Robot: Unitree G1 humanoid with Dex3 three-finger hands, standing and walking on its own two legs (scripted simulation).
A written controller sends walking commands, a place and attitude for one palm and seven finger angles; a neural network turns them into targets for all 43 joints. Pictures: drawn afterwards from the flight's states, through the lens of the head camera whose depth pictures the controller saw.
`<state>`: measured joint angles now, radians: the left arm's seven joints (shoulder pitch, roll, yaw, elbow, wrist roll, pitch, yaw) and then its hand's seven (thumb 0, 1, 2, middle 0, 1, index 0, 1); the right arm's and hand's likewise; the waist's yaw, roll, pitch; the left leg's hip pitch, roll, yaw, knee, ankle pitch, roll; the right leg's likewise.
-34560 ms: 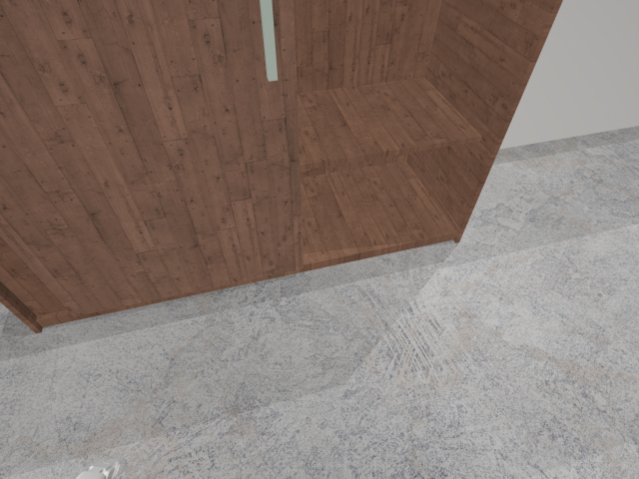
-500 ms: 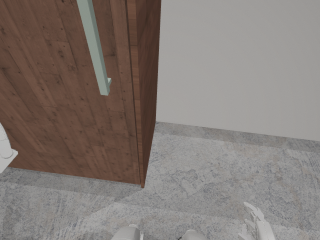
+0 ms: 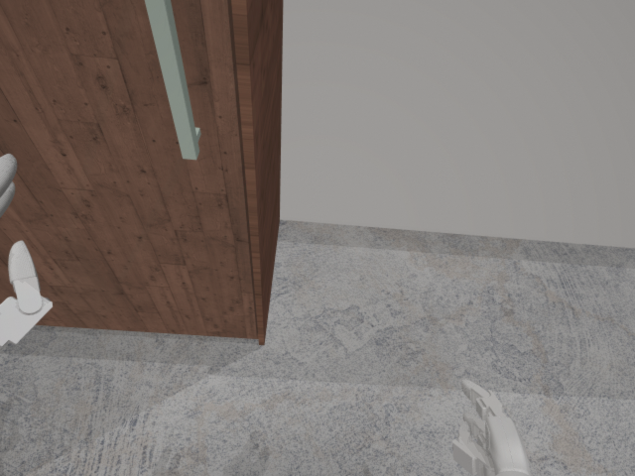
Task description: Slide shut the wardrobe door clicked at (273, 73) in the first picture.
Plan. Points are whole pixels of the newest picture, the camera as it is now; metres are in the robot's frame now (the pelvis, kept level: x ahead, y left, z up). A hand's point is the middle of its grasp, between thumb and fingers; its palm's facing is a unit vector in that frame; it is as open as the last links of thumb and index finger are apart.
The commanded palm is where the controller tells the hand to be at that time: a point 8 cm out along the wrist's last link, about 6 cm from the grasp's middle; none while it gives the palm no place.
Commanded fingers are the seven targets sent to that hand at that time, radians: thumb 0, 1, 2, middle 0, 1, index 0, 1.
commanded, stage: stop stepping back and stand still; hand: left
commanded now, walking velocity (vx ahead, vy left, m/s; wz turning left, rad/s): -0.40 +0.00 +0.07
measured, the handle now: (175, 53) +0.55 +0.24 +0.22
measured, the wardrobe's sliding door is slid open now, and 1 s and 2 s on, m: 0.00 0.00 0.00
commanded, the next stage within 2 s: let the arm hang, fingers relaxed in 0.88 s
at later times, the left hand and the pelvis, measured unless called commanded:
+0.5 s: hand out of the picture +0.11 +0.26 +0.17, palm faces +0.48 -0.80 -0.36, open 7.4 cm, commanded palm +0.05 +0.30 +0.19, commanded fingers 0.00 0.90 0.90 -0.20 -0.30 -0.20 -0.30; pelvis -0.09 +0.00 +0.00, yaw +0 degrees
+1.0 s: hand out of the picture +0.12 +0.27 +0.16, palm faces +0.42 -0.80 -0.44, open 7.4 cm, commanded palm none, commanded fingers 0.00 0.90 0.90 -0.20 -0.30 -0.20 -0.30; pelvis -0.09 +0.01 +0.00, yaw +0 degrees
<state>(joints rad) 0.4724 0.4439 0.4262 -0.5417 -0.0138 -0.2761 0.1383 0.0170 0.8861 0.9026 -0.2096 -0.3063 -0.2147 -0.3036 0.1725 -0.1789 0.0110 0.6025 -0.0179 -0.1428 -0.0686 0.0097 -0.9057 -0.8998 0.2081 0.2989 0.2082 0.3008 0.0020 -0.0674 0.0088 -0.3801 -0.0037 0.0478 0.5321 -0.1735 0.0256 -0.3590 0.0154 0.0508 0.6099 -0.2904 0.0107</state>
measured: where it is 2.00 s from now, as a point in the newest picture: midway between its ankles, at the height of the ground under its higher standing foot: outside the picture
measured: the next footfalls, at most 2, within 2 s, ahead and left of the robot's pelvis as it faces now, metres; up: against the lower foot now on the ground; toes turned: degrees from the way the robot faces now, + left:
right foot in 0.22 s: -0.03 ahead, -0.11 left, +0.00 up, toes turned -2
left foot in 0.42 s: -0.03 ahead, +0.13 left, +0.00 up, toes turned +2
